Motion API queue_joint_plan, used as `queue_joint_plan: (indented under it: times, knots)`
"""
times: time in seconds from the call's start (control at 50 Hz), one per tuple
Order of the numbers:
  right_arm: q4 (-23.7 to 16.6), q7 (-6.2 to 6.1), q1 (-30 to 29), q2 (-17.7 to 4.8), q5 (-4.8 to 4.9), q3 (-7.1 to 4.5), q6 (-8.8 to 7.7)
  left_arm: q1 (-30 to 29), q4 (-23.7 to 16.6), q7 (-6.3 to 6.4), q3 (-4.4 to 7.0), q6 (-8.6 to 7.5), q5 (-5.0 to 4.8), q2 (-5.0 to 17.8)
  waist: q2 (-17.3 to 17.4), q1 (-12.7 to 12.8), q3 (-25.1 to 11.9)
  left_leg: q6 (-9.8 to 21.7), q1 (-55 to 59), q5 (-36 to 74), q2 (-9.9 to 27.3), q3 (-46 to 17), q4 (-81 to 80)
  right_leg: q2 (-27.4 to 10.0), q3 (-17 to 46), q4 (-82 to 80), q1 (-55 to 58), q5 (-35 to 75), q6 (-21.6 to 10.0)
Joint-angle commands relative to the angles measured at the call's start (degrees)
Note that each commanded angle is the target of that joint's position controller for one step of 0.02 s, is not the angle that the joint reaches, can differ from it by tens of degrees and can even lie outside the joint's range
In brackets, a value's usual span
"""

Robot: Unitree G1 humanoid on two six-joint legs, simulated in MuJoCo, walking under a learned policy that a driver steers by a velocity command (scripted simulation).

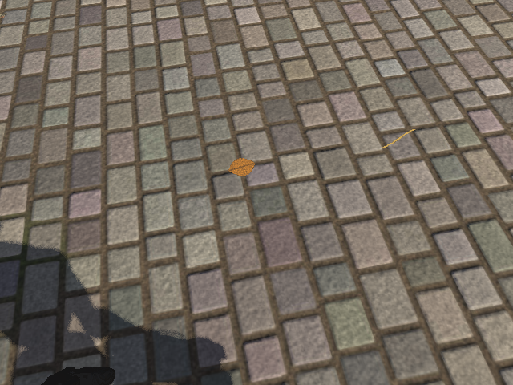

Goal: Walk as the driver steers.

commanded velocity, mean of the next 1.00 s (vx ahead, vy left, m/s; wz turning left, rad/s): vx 0.50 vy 0.00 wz -0.60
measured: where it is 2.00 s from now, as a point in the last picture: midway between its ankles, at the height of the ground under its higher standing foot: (347, 294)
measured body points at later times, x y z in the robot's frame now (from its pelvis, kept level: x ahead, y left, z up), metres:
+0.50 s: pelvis +0.30 -0.02 +0.00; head +0.32 -0.03 +0.45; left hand +0.40 +0.27 -0.10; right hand +0.47 -0.31 -0.06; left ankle +0.46 +0.06 -0.72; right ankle +0.13 -0.09 -0.72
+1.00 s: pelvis +0.53 -0.13 +0.00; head +0.56 -0.16 +0.45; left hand +0.86 -0.07 -0.06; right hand +0.38 -0.39 -0.13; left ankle +0.46 +0.07 -0.72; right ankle +0.59 -0.29 -0.71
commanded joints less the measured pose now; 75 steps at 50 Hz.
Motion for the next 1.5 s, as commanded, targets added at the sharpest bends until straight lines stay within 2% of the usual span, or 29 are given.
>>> queue_joint_plan:
  times: [0.02,0.04,0.06,0.08,0.12,0.16,0.2,0.32,0.42,0.48,0.5,0.52,0.54,0.56,0.58,0.6,0.7,0.92,0.96,1.0,1.02,1.04,1.06,1.08,1.12,1.18,1.36,1.46,1.5]
  knots:
    - [-4.5,-0.55,-2.7,-8.7,-0.71,-1.38,-0.01,22.5,2.1,1.58,6.46,0.50,-0.50,14.4,-0.7,14.2,-12.5,5.1,-18.5,42.4,8.6,-1.6,33.6,2.2,4.4,-3.4,35.3,-0.6,-6.5]
    - [-8.2,-0.12,1.9,-0.1,-3.27,1.39,-1.33,19.7,1.4,1.94,7.05,-0.10,-1.11,21.2,-16.4,6.4,-16.3,1.3,-44.1,-8.8,-3.3,-6.9,53.5,-12.2,38.0,-10.3,51.0,-12.3,-17.0]
    - [-8.5,0.46,-3.3,-4.6,-1.13,1.01,-3.43,20.7,-1.0,1.42,5.50,-1.40,-0.55,16.5,-8.6,10.6,-23.2,2.2,-49.8,-11.1,-4.1,-20.5,59.6,-16.2,51.0,-19.0,53.2,-20.3,-18.9]
    - [-10.1,0.81,-8.5,-7.6,0.99,0.23,-4.48,19.0,-0.1,1.12,4.41,-2.47,-0.05,12.9,-5.1,11.2,-15.0,3.6,-54.4,-5.1,-1.5,-20.6,58.7,-15.0,43.2,-20.1,48.5,-16.0,-15.9]
    - [-9.2,0.02,-8.8,-7.1,-1.40,0.28,-5.22,11.9,-0.8,1.34,3.27,-3.00,-0.01,9.5,-0.1,6.4,-7.7,4.2,-48.3,3.4,2.7,-20.7,48.8,-10.2,30.6,-19.5,33.3,-3.5,-12.2]
    - [-8.8,0.17,-7.2,-7.3,-2.17,-0.17,-4.08,8.7,-2.3,1.88,2.59,-3.09,1.00,7.9,-1.6,3.6,-6.4,3.4,-42.0,7.0,3.8,-21.1,44.0,-7.8,26.0,-21.7,25.6,4.6,-11.8]
    - [-9.0,0.22,-7.5,-5.7,-2.66,0.14,-3.04,9.5,-1.9,2.51,2.81,-3.38,0.57,8.7,-0.6,3.2,-5.4,1.7,-40.8,9.3,3.2,-19.9,39.3,-6.8,22.5,-22.7,21.9,10.6,-12.3]
    - [-12.3,0.98,-19.4,-2.4,-2.17,1.65,-2.95,14.5,0.5,4.11,3.33,-2.79,-0.06,10.3,-2.6,7.3,-1.5,-0.3,-36.6,29.1,-1.5,-18.7,15.2,-2.0,17.2,-22.5,16.5,5.0,-7.9]
    - [-13.9,2.06,-22.5,-4.8,-1.38,0.94,-3.97,17.9,2.4,4.45,3.39,-2.06,-0.55,9.7,-3.8,7.9,-1.2,1.7,-34.2,27.1,-2.9,-21.1,8.0,-4.8,24.0,-16.6,22.7,1.9,-6.5]
    - [-12.2,1.75,-15.1,-6.7,-1.46,-0.31,-4.68,16.3,2.1,4.53,3.31,-1.41,-0.31,9.0,-6.0,3.7,-3.7,4.7,-24.3,21.3,-3.7,-19.4,5.1,-3.9,26.2,-9.4,24.1,8.3,-4.6]
    - [-11.1,1.37,-8.6,-8.6,-2.20,-1.17,-4.96,15.8,1.5,4.24,2.39,-1.47,0.07,6.6,-4.5,0.5,-9.4,7.2,-12.6,21.2,-0.1,-21.7,5.6,-0.7,23.6,0.3,21.1,9.1,-2.7]
    - [-10.5,0.94,-0.1,-12.0,-2.74,-1.94,-4.75,18.7,0.5,4.15,1.10,-1.60,1.40,3.1,4.3,-1.1,-18.6,11.0,4.5,18.8,10.7,-33.0,7.7,4.3,18.2,17.3,11.3,-6.1,-0.1]
    - [-8.2,1.50,3.3,-14.4,-2.63,-2.60,-3.87,25.6,-0.9,4.11,0.49,-2.14,-1.14,1.9,23.7,2.2,-23.2,19.2,17.3,1.3,21.2,-60.9,-0.5,9.2,13.3,33.6,-8.4,-27.9,2.9]
    - [-9.6,1.62,0.8,-8.3,-1.51,-1.25,-3.61,22.9,0.8,4.37,1.64,-2.04,-1.79,8.4,14.1,0.6,-16.8,17.1,12.6,-10.8,20.0,-60.4,-3.5,4.3,14.8,39.6,-13.8,-24.1,3.6]
    - [-10.0,1.25,-2.1,-5.6,-1.48,-0.44,-3.19,16.3,-0.2,4.32,2.42,-1.72,-1.22,10.9,8.8,-0.6,-9.6,14.7,5.2,-7.0,17.7,-50.5,-4.0,2.6,12.6,40.0,-14.8,-18.7,4.0]
    - [-10.2,1.14,-4.7,-4.7,-2.07,0.06,-2.88,13.6,-0.6,4.34,2.46,-1.42,-0.53,10.3,4.9,0.5,-5.8,13.7,-2.0,1.7,15.3,-43.0,-4.9,0.5,11.2,38.6,-12.5,-15.0,4.3]
    - [-7.7,0.71,-6.2,-4.2,-2.06,0.05,-3.59,11.6,-2.4,3.37,1.85,-0.46,-0.61,4.9,7.0,3.1,-1.6,14.3,-12.0,17.6,11.4,-26.2,-10.6,-3.7,9.0,29.6,-8.8,-8.9,4.8]
    - [-3.7,0.19,-1.6,-9.9,-0.61,-1.42,-1.38,-3.0,-7.5,0.16,0.68,-1.37,-0.43,3.3,4.5,-0.7,2.1,11.8,-3.4,32.2,12.1,-8.6,-9.9,-1.8,1.6,2.4,-6.8,6.2,2.9]
    - [-3.8,-0.10,-2.4,-11.6,-0.01,-1.91,-0.53,-1.7,-8.1,-0.13,1.60,-1.13,0.09,5.1,5.7,1.5,0.8,10.5,-0.9,50.2,12.3,-6.4,-3.5,1.2,-1.2,0.5,-2.5,0.6,0.8]
    - [-4.5,-0.69,-3.9,-12.1,0.70,-2.03,0.38,10.5,-5.3,0.23,4.02,-0.89,0.65,9.3,6.0,8.8,-6.3,8.0,-3.5,64.8,9.9,-4.1,14.8,6.4,-3.7,-3.9,14.0,2.6,-2.2]
    - [-5.2,-0.85,-3.4,-10.2,0.04,-1.23,0.10,18.9,-3.2,1.29,5.70,-0.48,0.72,12.8,2.6,12.9,-10.9,4.8,-14.4,52.8,7.2,-3.6,30.1,4.8,1.2,-6.5,29.9,12.5,-4.6]
    - [-8.3,-0.12,2.3,-1.4,-3.94,1.50,-0.68,17.2,-3.8,2.44,6.24,-0.41,0.93,19.8,-15.7,5.2,-16.4,0.4,-40.3,-8.9,-3.0,-5.4,52.5,-12.3,27.8,-3.5,51.3,33.2,-14.0]
    - [-8.0,0.55,2.3,-5.8,-2.74,1.61,-1.97,17.6,-7.1,1.96,5.50,-1.13,1.21,17.7,-10.3,8.5,-31.1,0.2,-43.2,-16.4,-5.8,-19.6,63.3,-19.6,45.3,-9.3,54.6,29.1,-21.7]
    - [-9.3,0.75,-4.5,-9.2,-0.60,0.58,-2.21,14.9,-7.0,1.51,4.39,-1.58,1.22,14.1,-4.0,9.9,-25.1,1.1,-46.0,-10.6,-2.5,-21.9,62.6,-16.6,36.2,-10.7,49.6,30.9,-18.5]
    - [-9.3,-0.39,-6.9,-8.0,-1.71,0.89,-1.98,9.5,-6.3,1.83,3.50,-1.72,-0.28,10.7,1.5,6.0,-12.3,1.2,-45.6,-2.7,1.2,-20.4,53.4,-10.6,25.0,-12.2,33.7,28.7,-13.1]
    - [-8.9,-0.90,-4.6,-7.8,-2.34,0.62,0.19,5.3,-7.0,2.56,3.24,-1.31,1.45,10.5,-0.8,1.9,-9.6,-0.1,-37.1,1.1,1.1,-20.0,47.5,-7.9,21.0,-15.5,19.5,33.0,-12.4]
    - [-11.5,-0.94,-13.2,-5.2,-2.10,1.53,2.07,6.3,-4.7,5.04,3.49,1.48,0.54,11.6,-4.4,4.2,-9.9,-2.3,-34.4,12.3,-3.3,-21.5,26.0,-3.4,22.5,-13.4,16.6,16.9,-8.2]
    - [-12.5,-0.30,-13.9,-6.1,-1.89,0.87,0.93,6.1,-4.8,4.92,3.19,2.28,0.20,10.8,-7.4,4.3,-8.9,-0.3,-29.9,9.1,-5.2,-22.5,14.0,-3.3,29.8,-8.2,20.8,16.7,-6.7]
    - [-11.6,-0.21,-10.4,-7.0,-2.18,0.19,0.22,4.7,-5.4,5.11,2.66,2.50,-0.27,9.3,-6.7,2.2,-8.7,2.4,-20.2,21.9,-2.2,-22.7,1.4,0.2,29.4,-3.9,18.1,10.2,-3.1]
